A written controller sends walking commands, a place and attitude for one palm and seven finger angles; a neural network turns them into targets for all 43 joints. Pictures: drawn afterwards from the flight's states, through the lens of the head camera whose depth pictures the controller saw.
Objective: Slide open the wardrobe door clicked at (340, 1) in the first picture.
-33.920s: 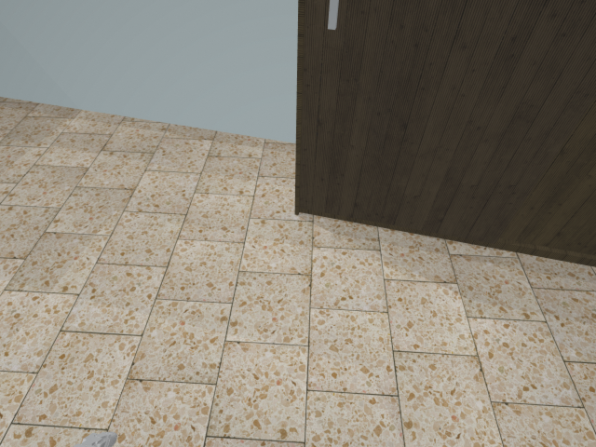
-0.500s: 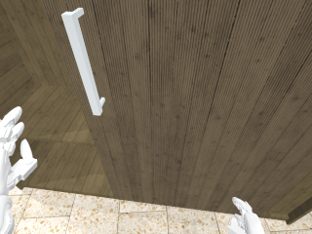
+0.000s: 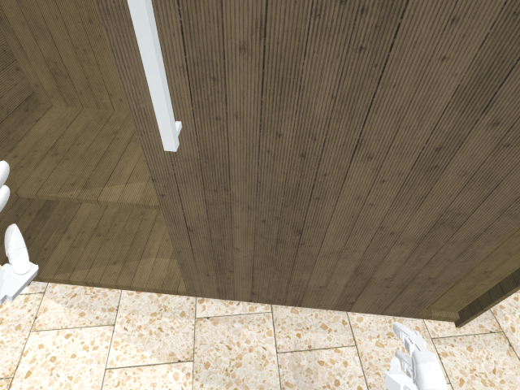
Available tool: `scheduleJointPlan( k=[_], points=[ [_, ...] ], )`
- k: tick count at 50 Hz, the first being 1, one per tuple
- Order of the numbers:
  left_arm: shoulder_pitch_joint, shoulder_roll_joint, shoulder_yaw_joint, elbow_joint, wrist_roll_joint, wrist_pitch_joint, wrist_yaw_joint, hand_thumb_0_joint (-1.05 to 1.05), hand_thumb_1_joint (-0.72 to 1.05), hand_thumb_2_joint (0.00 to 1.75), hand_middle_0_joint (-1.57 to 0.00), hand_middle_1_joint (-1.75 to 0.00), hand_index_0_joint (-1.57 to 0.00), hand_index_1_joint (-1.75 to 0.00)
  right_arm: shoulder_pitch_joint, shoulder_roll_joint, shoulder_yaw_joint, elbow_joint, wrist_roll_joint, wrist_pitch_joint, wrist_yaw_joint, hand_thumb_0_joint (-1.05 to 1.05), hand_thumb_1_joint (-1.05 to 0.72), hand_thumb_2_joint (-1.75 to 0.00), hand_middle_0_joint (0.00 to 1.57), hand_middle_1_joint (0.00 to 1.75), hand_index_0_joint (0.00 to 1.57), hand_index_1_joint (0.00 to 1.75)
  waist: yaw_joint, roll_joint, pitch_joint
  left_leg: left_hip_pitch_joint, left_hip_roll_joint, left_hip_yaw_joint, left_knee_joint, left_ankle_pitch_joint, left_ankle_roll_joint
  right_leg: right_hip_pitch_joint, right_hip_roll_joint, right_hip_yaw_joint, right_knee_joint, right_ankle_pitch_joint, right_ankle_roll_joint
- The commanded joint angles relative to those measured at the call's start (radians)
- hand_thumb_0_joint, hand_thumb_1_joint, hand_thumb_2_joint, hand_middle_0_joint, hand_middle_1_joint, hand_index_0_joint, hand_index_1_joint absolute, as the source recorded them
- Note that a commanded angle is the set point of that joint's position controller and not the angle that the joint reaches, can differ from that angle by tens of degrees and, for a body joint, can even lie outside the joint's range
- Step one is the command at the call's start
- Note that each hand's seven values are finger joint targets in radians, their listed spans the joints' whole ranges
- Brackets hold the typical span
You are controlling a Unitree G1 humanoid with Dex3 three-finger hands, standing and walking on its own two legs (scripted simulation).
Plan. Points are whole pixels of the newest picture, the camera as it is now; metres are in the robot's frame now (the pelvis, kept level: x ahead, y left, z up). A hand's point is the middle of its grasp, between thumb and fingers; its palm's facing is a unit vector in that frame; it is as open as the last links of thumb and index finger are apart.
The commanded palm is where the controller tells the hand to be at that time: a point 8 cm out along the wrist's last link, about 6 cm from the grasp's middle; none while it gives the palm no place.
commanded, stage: step back with the hand held close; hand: left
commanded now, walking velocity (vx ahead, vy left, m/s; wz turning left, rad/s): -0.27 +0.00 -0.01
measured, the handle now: (160, 67) +0.51 +0.21 +0.23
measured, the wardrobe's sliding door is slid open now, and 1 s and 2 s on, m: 0.65 0.65 0.65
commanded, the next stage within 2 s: stop stepping back and stand still in 0.82 s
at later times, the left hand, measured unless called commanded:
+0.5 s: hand out of the picture +0.13 +0.28 +0.16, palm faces +0.47 -0.78 -0.40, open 7.4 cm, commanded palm +0.07 +0.31 +0.18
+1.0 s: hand out of the picture +0.08 +0.24 +0.17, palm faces +0.26 -0.87 -0.43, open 7.4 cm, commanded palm +0.03 +0.29 +0.18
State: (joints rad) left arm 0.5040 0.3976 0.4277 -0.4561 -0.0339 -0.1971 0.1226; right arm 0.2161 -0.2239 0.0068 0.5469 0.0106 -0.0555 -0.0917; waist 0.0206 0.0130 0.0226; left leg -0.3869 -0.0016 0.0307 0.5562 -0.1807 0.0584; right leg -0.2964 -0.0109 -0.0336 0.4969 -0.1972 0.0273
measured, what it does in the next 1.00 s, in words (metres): walks backwards: left foot, then right foot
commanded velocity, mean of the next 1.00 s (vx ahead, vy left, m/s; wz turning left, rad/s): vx -0.30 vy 0.00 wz -0.05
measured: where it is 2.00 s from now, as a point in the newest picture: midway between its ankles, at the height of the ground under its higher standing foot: outside the picture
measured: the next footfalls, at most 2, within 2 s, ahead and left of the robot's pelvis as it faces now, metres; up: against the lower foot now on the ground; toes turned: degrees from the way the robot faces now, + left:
left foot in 0.52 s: +0.04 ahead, +0.10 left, +0.00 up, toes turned +3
right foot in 0.88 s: -0.19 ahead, -0.09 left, +0.00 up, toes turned -4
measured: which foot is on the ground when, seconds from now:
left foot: down 0.00-0.40, up 0.42-0.50, down 0.52-0.90, up 0.92-0.98, down 1.00-1.00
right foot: down 0.00-0.54, up 0.56-0.86, down 0.88-1.00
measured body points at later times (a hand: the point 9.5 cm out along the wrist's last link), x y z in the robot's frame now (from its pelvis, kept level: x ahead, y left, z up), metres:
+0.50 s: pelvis -0.05 +0.01 -0.01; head -0.04 +0.04 +0.44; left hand +0.10 +0.32 +0.18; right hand +0.14 -0.22 -0.07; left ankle +0.01 +0.09 -0.72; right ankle +0.00 -0.14 -0.73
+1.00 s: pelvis -0.15 +0.01 +0.00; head -0.14 +0.04 +0.45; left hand +0.06 +0.28 +0.19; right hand -0.01 -0.24 -0.07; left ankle -0.07 +0.09 -0.73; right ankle -0.23 -0.12 -0.73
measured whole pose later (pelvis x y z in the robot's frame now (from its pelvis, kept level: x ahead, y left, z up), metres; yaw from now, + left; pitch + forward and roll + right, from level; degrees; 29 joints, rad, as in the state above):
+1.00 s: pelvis -0.15 +0.01 +0.00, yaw -7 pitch +3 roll -2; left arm 0.54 0.45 0.40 -0.53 -0.06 -0.23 0.11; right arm 0.21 -0.19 0.01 0.64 -0.01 -0.09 -0.07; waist 0.00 -0.03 -0.06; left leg -0.45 0.01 0.05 0.59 -0.17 -0.02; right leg -0.17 0.02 0.03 0.47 -0.36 0.02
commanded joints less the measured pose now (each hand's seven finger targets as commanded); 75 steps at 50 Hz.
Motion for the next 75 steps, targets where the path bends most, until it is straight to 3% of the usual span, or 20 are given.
scheduleJointPlan(
  k=[1, 15, 19, 22, 24, 26, 28, 31, 40, 44, 46, 48, 50, 52, 55, 58, 60, 61, 67, 75],
  points=[
    [-0.067, 0.17, 0.098, -0.236, 0.008, -0.089, 0.029, 0.0, 0.9, 0.9, -0.2, -0.3, -0.2, -0.3, -0.093, -0.142, -0.055, -0.153, -0.01, -0.085, -0.005, 0.0, -0.9, -0.9, 0.2, 0.3, 0.2, 0.3, -0.005, 0.069, -0.087, -0.14, 0.096, -0.164, -0.212, -0.411, 0.02, 0.103, -0.016, 0.107, -0.068, -0.184, -0.038],
    [-0.038, 0.177, 0.151, -0.199, 0.021, -0.132, 0.019, 0.0, 0.9, 0.9, -0.2, -0.3, -0.2, -0.3, -0.09, -0.142, -0.067, -0.127, -0.021, -0.133, -0.002, 0.0, -0.9, -0.9, 0.2, 0.3, 0.2, 0.3, 0.006, 0.163, -0.106, -0.364, 0.202, -0.258, -0.311, -0.536, 0.068, 0.296, 0.074, 0.104, 0.175, -0.037, -0.028],
    [-0.077, 0.201, 0.119, -0.229, -0.001, -0.133, 0.016, 0.0, 0.9, 0.9, -0.2, -0.3, -0.2, -0.3, -0.072, -0.115, -0.074, -0.098, -0.018, -0.116, 0.018, 0.0, -0.9, -0.9, 0.2, 0.3, 0.2, 0.3, -0.009, -0.113, -0.107, 0.051, 0.018, -0.055, 0.113, -0.243, -0.053, -0.2, -0.137, 0.374, -0.215, -0.236, -0.14],
    [-0.116, 0.209, 0.089, -0.248, 0.005, -0.119, 0.037, 0.0, 0.9, 0.9, -0.2, -0.3, -0.2, -0.3, -0.072, -0.085, -0.064, -0.076, -0.021, -0.096, 0.025, 0.0, -0.9, -0.9, 0.2, 0.3, 0.2, 0.3, -0.023, -0.199, -0.139, 0.124, -0.012, -0.044, 0.311, -0.167, -0.066, -0.225, -0.254, 0.368, -0.218, 0.099, -0.174],
    [-0.147, 0.244, 0.114, -0.272, 0.007, -0.112, 0.04, 0.0, 0.9, 0.9, -0.2, -0.3, -0.2, -0.3, -0.086, -0.091, -0.055, -0.076, -0.023, -0.088, 0.013, 0.0, -0.9, -0.9, 0.2, 0.3, 0.2, 0.3, -0.035, -0.089, -0.106, 0.127, 0.006, -0.051, 0.026, -0.077, -0.057, -0.168, -0.17, 0.266, -0.099, 0.235, -0.106],
    [-0.115, 0.225, 0.131, -0.294, 0.009, -0.121, 0.037, 0.0, 0.9, 0.9, -0.2, -0.3, -0.2, -0.3, -0.098, -0.136, -0.068, -0.101, -0.016, -0.092, -0.005, 0.0, -0.9, -0.9, 0.2, 0.3, 0.2, 0.3, -0.013, 0.199, -0.159, 0.024, 0.163, -0.197, -0.204, 0.15, 0.008, 0.006, 0.046, 0.109, 0.12, 0.17, -0.008],
    [-0.094, 0.234, 0.177, -0.31, 0.003, -0.139, 0.021, 0.0, 0.9, 0.9, -0.2, -0.3, -0.2, -0.3, -0.098, -0.139, -0.086, -0.117, -0.025, -0.121, 0.001, 0.0, -0.9, -0.9, 0.2, 0.3, 0.2, 0.3, -0.004, 0.325, -0.239, -0.152, 0.332, -0.373, -0.387, -0.149, 0.089, 0.169, 0.125, 0.076, 0.463, -0.184, 0.003],
    [-0.052, 0.175, 0.138, -0.308, -0.01, -0.132, 0.02, 0.0, 0.9, 0.9, -0.2, -0.3, -0.2, -0.3, -0.075, -0.118, -0.093, -0.079, -0.033, -0.151, 0.023, 0.0, -0.9, -0.9, 0.2, 0.3, 0.2, 0.3, 0.004, 0.151, -0.191, 0.042, 0.313, -0.294, -0.311, -0.001, 0.116, -0.064, 0.097, 0.097, 0.552, -0.289, -0.015],
    [-0.051, 0.19, 0.086, -0.268, -0.041, -0.084, 0.019, 0.0, 0.9, 0.9, -0.2, -0.3, -0.2, -0.3, -0.081, -0.105, -0.066, -0.047, -0.043, -0.12, 0.028, 0.0, -0.9, -0.9, 0.2, 0.3, 0.2, 0.3, -0.001, 0.199, -0.255, 0.241, 0.218, -0.133, -0.32, 0.11, -0.052, 0.125, 0.062, -0.006, -0.183, -0.139, -0.055],
    [-0.064, 0.307, 0.161, -0.282, -0.04, -0.122, 0.028, 0.0, 0.9, 0.9, -0.2, -0.3, -0.2, -0.3, -0.081, -0.076, -0.044, -0.052, -0.059, -0.083, 0.022, 0.0, -0.9, -0.9, 0.2, 0.3, 0.2, 0.3, -0.016, -0.064, -0.239, 0.316, 0.063, 0.01, 0.098, -0.07, -0.11, -0.174, -0.263, 0.21, -0.291, 0.095, -0.161],
    [-0.047, 0.241, 0.096, -0.234, -0.029, -0.096, 0.018, 0.0, 0.9, 0.9, -0.2, -0.3, -0.2, -0.3, -0.084, -0.089, -0.06, -0.061, -0.023, -0.096, 0.016, 0.0, -0.9, -0.9, 0.2, 0.3, 0.2, 0.3, -0.024, -0.24, -0.176, 0.212, -0.017, 0.01, 0.229, -0.107, -0.094, -0.177, -0.228, 0.135, -0.225, 0.243, -0.148],
    [0.011, 0.243, 0.126, -0.198, -0.032, -0.064, 0.024, 0.0, 0.9, 0.9, -0.2, -0.3, -0.2, -0.3, -0.091, -0.081, -0.037, -0.073, -0.016, -0.087, -0.001, 0.0, -0.9, -0.9, 0.2, 0.3, 0.2, 0.3, -0.037, -0.135, -0.141, 0.173, 0.008, -0.01, 0.071, 0.011, -0.078, -0.095, -0.159, 0.063, -0.112, 0.264, -0.105],
    [0.0, 0.229, 0.124, -0.198, -0.036, -0.052, 0.021, 0.0, 0.9, 0.9, -0.2, -0.3, -0.2, -0.3, -0.095, -0.129, -0.044, -0.084, -0.013, -0.098, -0.017, 0.0, -0.9, -0.9, 0.2, 0.3, 0.2, 0.3, -0.024, 0.149, -0.116, 0.171, 0.109, -0.168, -0.216, 0.121, -0.041, -0.052, 0.021, 0.001, -0.015, -0.064, -0.023],
    [0.007, 0.248, 0.149, -0.212, -0.039, -0.063, 0.028, 0.0, 0.9, 0.9, -0.2, -0.3, -0.2, -0.3, -0.089, -0.13, -0.045, -0.083, -0.016, -0.123, -0.02, 0.0, -0.9, -0.9, 0.2, 0.3, 0.2, 0.3, -0.008, 0.238, -0.152, 0.112, 0.183, -0.355, -0.428, -0.247, -0.049, 0.055, 0.086, 0.01, 0.027, -0.222, -0.037],
    [0.022, 0.237, 0.144, -0.28, -0.025, -0.069, 0.027, 0.0, 0.9, 0.9, -0.2, -0.3, -0.2, -0.3, -0.065, -0.123, -0.048, -0.085, -0.03, -0.134, -0.009, 0.0, -0.9, -0.9, 0.2, 0.3, 0.2, 0.3, -0.006, 0.278, -0.139, -0.04, 0.149, -0.276, -0.504, -0.481, -0.1, 0.232, 0.107, -0.009, -0.009, -0.246, -0.062],
    [0.104, 0.224, 0.131, -0.265, -0.017, -0.06, 0.017, 0.0, 0.9, 0.9, -0.2, -0.3, -0.2, -0.3, -0.049, -0.12, -0.06, -0.092, -0.032, -0.121, 0.014, 0.0, -0.9, -0.9, 0.2, 0.3, 0.2, 0.3, -0.011, 0.047, -0.133, -0.011, -0.007, -0.053, -0.105, -0.228, -0.069, 0.166, -0.059, 0.114, -0.254, -0.259, -0.101],
    [0.102, 0.202, 0.131, -0.216, -0.029, -0.059, 0.031, 0.0, 0.9, 0.9, -0.2, -0.3, -0.2, -0.3, -0.039, -0.122, -0.065, -0.058, -0.028, -0.11, 0.026, 0.0, -0.9, -0.9, 0.2, 0.3, 0.2, 0.3, -0.005, -0.175, -0.103, -0.073, -0.025, -0.077, 0.31, -0.109, -0.068, 0.004, -0.328, 0.425, -0.355, -0.345, -0.227],
    [0.056, 0.186, 0.117, -0.186, -0.022, -0.063, 0.037, 0.0, 0.9, 0.9, -0.2, -0.3, -0.2, -0.3, -0.015, -0.135, -0.07, -0.045, -0.025, -0.112, 0.026, 0.0, -0.9, -0.9, 0.2, 0.3, 0.2, 0.3, -0.027, -0.142, -0.066, -0.145, -0.004, -0.096, 0.41, -0.142, -0.07, -0.015, -0.35, 0.42, -0.327, -0.315, -0.234],
    [-0.144, 0.191, 0.074, -0.089, 0.017, -0.095, 0.054, 0.0, 0.9, 0.9, -0.2, -0.3, -0.2, -0.3, -0.041, -0.114, -0.062, -0.021, -0.02, -0.147, 0.003, 0.0, -0.9, -0.9, 0.2, 0.3, 0.2, 0.3, -0.017, -0.128, -0.034, -0.059, 0.033, -0.009, 0.128, -0.15, -0.03, 0.103, -0.292, 0.254, -0.136, 0.214, -0.156],
    [-0.048, 0.177, 0.103, -0.184, -0.007, -0.085, 0.033, 0.0, 0.9, 0.9, -0.2, -0.3, -0.2, -0.3, -0.057, -0.105, -0.052, -0.047, -0.006, -0.15, 0.004, 0.0, -0.9, -0.9, 0.2, 0.3, 0.2, 0.3, -0.022, 0.079, -0.15, 0.192, 0.115, -0.088, -0.12, 0.341, -0.013, 0.085, -0.008, -0.012, 0.073, 0.151, 0.004]
  ],
)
